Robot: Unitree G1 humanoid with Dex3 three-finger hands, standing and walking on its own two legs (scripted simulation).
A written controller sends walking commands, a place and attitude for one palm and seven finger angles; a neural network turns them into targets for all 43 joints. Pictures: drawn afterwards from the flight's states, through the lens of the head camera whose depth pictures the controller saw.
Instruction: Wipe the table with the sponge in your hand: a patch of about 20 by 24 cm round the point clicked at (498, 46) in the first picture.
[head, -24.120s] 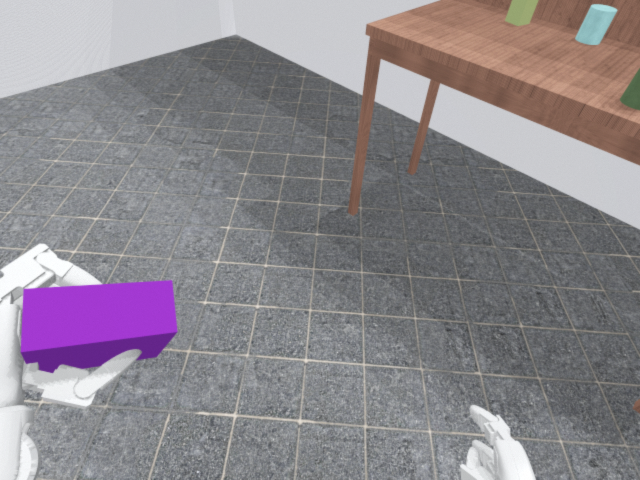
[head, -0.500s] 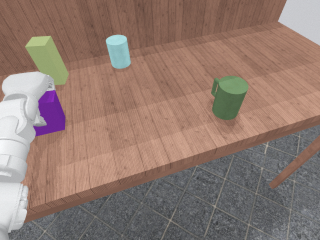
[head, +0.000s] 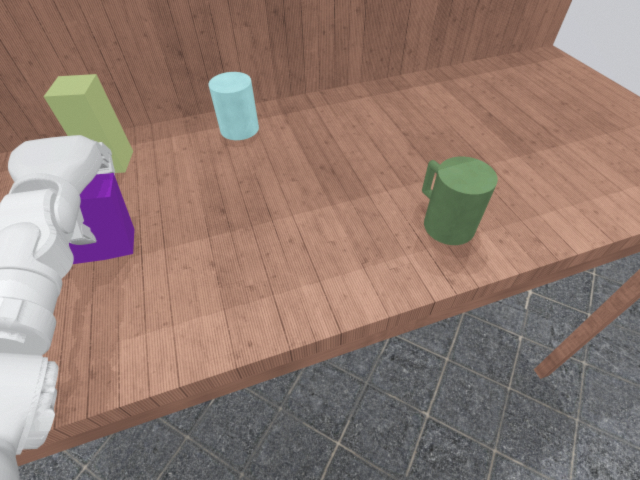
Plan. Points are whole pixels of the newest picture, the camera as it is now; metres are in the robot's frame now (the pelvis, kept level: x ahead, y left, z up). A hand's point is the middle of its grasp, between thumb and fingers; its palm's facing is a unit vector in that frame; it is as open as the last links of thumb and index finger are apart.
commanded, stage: slide across to the middle lane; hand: left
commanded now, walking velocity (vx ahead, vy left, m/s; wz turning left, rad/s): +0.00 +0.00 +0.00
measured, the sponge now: (84, 230) +0.40 +0.34 +0.09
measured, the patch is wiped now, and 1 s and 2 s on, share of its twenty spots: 0.25 0.35 0.45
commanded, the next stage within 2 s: wipe back along the middle lane in 0.30 s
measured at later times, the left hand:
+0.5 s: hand (124, 188) +0.43 +0.28 +0.14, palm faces +0.00 -0.02 -1.00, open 9.3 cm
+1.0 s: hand (131, 213) +0.39 +0.26 +0.14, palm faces +0.05 -0.02 -1.00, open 9.3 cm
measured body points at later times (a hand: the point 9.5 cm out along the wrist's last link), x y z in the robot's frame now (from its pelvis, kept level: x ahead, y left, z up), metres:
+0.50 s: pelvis +0.01 +0.01 +0.00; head +0.03 -0.01 +0.45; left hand +0.43 +0.28 +0.19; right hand +0.18 -0.23 -0.11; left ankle +0.01 +0.09 -0.74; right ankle -0.02 -0.10 -0.74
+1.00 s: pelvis +0.01 -0.01 +0.00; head +0.01 -0.04 +0.45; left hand +0.38 +0.25 +0.19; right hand +0.19 -0.24 -0.11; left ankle +0.01 +0.09 -0.74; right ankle -0.02 -0.10 -0.74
